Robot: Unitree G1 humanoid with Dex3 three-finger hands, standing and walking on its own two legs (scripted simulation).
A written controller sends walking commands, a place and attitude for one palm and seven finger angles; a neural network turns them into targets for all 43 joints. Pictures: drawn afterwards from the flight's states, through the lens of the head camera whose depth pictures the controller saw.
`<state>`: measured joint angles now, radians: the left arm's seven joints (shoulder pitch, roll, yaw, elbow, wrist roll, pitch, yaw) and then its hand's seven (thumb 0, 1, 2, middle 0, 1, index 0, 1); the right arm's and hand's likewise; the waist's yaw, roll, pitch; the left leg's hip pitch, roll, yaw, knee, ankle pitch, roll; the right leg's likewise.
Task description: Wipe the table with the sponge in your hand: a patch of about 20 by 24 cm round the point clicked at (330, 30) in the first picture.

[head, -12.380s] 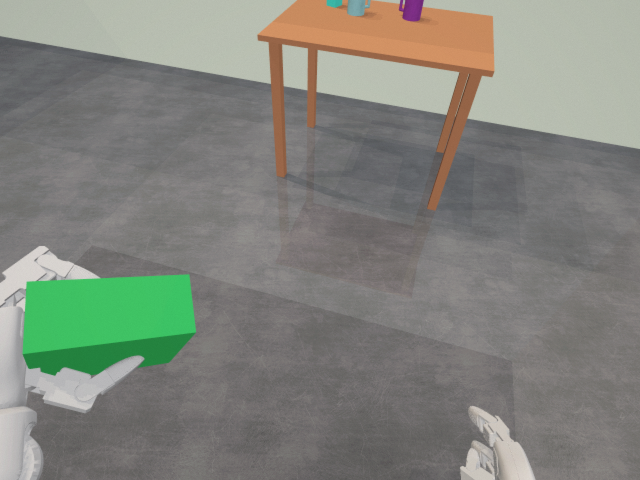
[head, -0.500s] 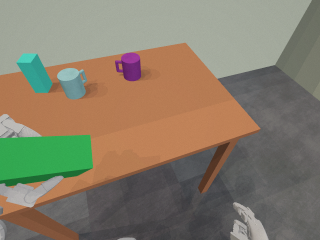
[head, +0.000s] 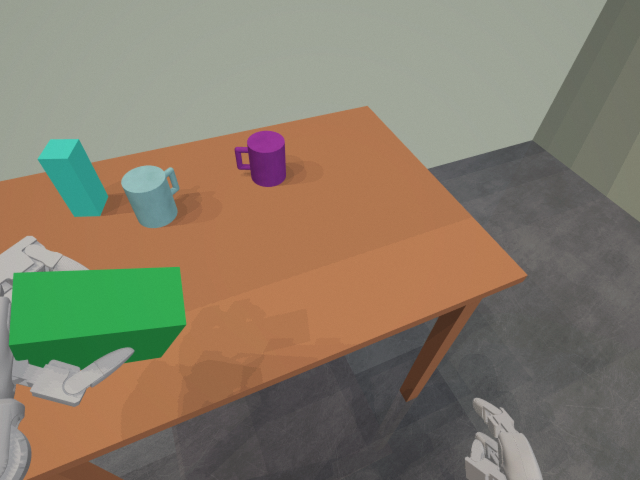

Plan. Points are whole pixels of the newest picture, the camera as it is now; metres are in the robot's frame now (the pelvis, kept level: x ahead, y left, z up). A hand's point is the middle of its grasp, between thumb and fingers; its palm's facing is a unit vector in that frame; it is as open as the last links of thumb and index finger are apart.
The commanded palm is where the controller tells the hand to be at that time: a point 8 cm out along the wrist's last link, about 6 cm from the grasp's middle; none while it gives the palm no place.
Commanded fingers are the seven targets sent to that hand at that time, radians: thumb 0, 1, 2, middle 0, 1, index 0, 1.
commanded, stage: come to a stop and stand still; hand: left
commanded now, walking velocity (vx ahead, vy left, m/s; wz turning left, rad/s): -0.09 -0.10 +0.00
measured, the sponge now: (125, 320) +0.23 +0.21 +0.13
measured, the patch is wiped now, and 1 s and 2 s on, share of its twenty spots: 0.00 0.00 0.00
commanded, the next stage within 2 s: look again from close up in 1.16 s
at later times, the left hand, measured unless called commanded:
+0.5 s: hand (77, 325) +0.21 +0.23 +0.17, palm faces +0.37 -0.83 -0.41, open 9.9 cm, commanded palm +0.14 +0.26 +0.18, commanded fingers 0.00 0.10 1.30 -1.20 -1.60 -1.20 -1.60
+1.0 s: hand (14, 361) +0.18 +0.27 +0.16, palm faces +0.44 -0.84 -0.32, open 9.9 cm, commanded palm +0.11 +0.29 +0.18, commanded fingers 0.00 0.10 1.30 -1.20 -1.60 -1.20 -1.60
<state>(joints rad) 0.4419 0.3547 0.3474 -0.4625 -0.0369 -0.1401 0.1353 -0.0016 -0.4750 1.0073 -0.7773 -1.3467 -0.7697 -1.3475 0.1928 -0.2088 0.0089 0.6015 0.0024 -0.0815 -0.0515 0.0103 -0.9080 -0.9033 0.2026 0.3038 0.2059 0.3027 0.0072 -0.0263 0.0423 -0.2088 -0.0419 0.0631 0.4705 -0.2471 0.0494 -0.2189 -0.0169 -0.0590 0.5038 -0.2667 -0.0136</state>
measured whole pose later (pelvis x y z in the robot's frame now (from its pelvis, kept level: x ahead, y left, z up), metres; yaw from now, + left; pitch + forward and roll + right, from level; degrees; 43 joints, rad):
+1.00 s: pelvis -0.04 +0.00 +0.00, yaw +3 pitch +0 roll -1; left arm 0.36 0.42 0.34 -0.40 -0.07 -0.26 0.13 0.00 -0.47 1.01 -0.78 -1.35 -0.77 -1.35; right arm 0.19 -0.19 0.05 0.60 0.01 -0.19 0.03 0.01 -0.91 -0.90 0.20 0.30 0.21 0.30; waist 0.04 -0.07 0.04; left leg -0.31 -0.05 0.02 0.50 -0.19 0.06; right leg -0.29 -0.02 -0.09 0.49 -0.21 -0.01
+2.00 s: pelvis -0.05 -0.03 -0.02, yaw +2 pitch -2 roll +1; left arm 0.45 0.50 0.32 -0.45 0.06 -0.07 0.08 0.00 -0.47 1.01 -0.77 -1.35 -0.77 -1.35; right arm 0.15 -0.24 0.05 0.58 -0.01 -0.08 -0.01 0.01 -0.91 -0.90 0.20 0.30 0.21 0.30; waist 0.05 0.02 0.02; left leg -0.36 -0.02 0.02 0.66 -0.27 0.02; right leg -0.35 0.03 -0.06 0.68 -0.29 -0.06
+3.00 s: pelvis -0.02 -0.02 +0.00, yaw +1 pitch -2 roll +0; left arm 0.31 0.53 0.09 -0.32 0.62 0.28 0.07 0.00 -0.47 1.02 -0.77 -1.35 -0.77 -1.35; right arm 0.09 -0.26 0.06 0.60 0.03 0.02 -0.10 0.01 -0.91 -0.90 0.20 0.30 0.21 0.30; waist 0.10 0.10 0.01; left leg -0.23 -0.02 0.03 0.51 -0.24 0.03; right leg -0.22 0.03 -0.04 0.51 -0.25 -0.05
